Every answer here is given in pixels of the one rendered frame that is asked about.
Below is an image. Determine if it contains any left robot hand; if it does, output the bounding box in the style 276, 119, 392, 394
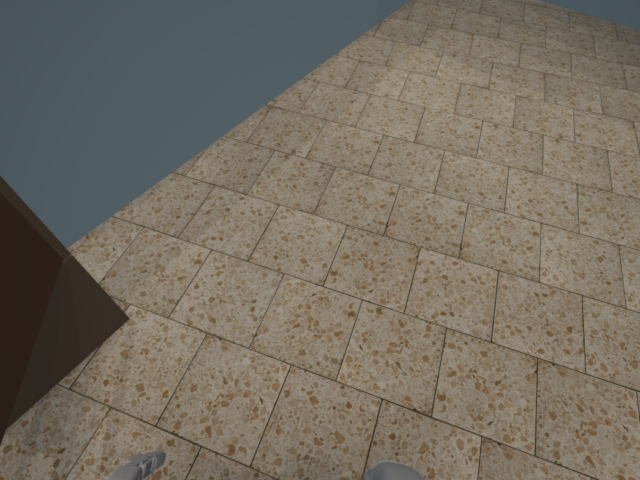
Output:
109, 451, 166, 480

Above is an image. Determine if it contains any cupboard door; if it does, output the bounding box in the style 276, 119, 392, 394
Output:
0, 193, 63, 446

